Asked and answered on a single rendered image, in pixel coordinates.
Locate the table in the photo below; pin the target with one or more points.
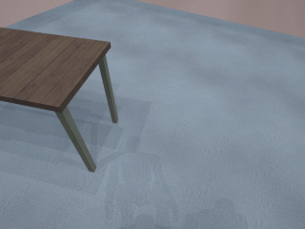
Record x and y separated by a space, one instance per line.
45 71

